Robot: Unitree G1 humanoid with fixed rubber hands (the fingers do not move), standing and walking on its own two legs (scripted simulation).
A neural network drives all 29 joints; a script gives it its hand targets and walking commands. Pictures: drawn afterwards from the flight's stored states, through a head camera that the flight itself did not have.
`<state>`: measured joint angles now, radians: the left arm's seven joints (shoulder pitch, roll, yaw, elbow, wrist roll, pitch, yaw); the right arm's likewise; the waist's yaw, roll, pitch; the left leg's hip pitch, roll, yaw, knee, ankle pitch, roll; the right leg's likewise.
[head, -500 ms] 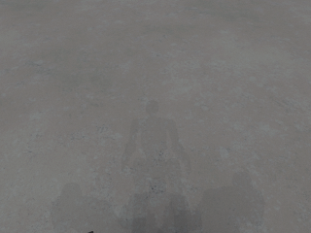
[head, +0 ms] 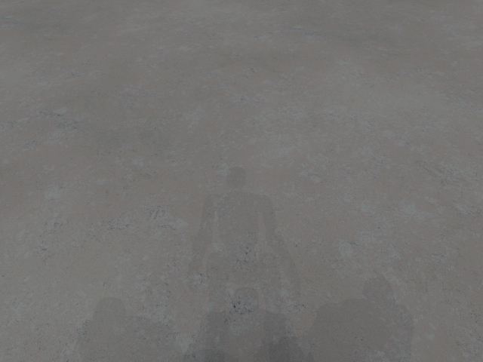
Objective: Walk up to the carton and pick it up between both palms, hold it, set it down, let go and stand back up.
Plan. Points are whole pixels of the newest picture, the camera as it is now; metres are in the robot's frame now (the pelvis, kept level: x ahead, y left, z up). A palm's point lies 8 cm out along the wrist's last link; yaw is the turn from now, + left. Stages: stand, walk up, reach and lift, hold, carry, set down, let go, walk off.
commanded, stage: stand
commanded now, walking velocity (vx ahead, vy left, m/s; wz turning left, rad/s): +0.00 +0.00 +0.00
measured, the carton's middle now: out of the picture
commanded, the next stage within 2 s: walk up in 0.62 s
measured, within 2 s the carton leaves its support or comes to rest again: neither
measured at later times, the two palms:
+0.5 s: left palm out of the picture -0.05 +0.20 -0.14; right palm out of the picture -0.06 -0.20 -0.15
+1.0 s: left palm out of the picture +0.00 +0.24 -0.14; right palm out of the picture -0.05 -0.25 -0.15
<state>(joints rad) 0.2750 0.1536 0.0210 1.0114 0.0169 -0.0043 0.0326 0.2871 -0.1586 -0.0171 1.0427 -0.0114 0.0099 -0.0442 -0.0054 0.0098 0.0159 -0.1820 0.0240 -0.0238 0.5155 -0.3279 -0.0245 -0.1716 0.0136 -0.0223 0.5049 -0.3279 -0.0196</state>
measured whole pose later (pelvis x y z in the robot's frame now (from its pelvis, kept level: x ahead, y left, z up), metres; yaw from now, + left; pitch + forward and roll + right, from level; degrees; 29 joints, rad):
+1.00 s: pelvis -0.07 -0.01 -0.01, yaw -7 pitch -2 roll +1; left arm 0.20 0.21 0.09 1.03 0.06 0.05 0.04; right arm 0.16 -0.17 -0.04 1.05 -0.03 -0.01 -0.09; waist 0.00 -0.02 0.13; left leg -0.25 0.07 0.09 0.59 -0.29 -0.01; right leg -0.44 0.03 0.03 1.01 -0.49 0.01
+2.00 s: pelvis -0.24 -0.10 -0.01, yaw -46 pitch -3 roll +1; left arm 0.22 0.32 0.05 0.92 0.04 0.11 -0.11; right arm 0.20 -0.25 -0.03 0.81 -0.05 -0.04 -0.05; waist 0.04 -0.07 0.09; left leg -0.26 0.18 0.32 0.55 -0.21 0.00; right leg -0.44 -0.11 0.04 1.01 -0.37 0.10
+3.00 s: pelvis -0.49 -0.25 -0.02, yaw -98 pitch -4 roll +2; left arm 0.23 0.33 0.07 0.89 0.00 0.04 -0.13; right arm 0.22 -0.33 -0.03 0.85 -0.10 -0.02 -0.04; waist 0.03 0.06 0.04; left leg -0.15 0.33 0.25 0.67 -0.43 -0.02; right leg -0.36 -0.15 0.03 0.71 -0.25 0.08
